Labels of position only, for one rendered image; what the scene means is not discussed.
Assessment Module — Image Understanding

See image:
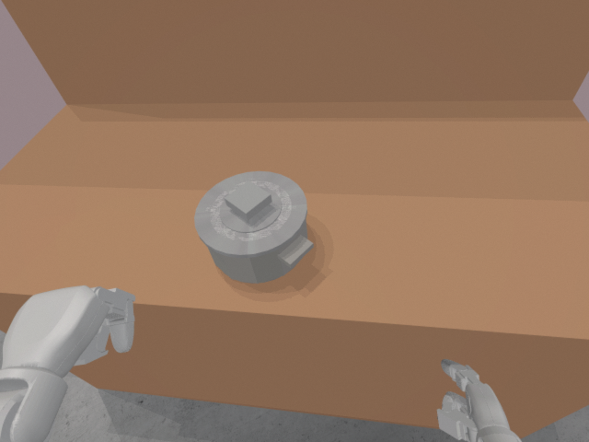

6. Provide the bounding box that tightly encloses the robot right hand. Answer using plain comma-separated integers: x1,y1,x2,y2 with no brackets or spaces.
437,359,510,442

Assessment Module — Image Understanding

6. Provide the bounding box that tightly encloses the robot left hand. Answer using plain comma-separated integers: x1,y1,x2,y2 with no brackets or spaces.
2,285,135,378

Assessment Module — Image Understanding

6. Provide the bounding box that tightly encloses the pot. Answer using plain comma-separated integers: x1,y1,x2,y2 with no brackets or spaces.
208,222,314,284

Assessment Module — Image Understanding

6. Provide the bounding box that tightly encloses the knob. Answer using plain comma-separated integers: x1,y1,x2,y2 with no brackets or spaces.
225,181,272,221

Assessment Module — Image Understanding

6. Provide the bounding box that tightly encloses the robot left forearm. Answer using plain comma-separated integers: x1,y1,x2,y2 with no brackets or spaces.
0,366,68,442

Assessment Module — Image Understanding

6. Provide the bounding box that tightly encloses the table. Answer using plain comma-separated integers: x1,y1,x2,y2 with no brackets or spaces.
0,0,589,439

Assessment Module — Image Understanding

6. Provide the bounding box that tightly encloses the lid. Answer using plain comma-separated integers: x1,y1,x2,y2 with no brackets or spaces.
194,171,307,258

